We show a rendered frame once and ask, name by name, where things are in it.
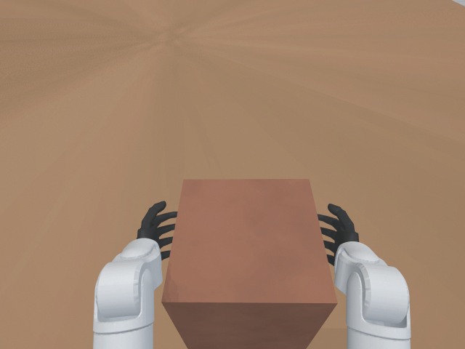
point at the robot left forearm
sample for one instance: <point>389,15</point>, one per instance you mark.
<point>124,297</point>

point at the left robot hand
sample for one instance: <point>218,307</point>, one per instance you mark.
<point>150,223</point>

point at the right robot hand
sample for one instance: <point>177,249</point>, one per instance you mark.
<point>345,230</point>

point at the robot right forearm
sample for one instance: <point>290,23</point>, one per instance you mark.
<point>378,302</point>

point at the carton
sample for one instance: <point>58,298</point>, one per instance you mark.
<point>248,267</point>

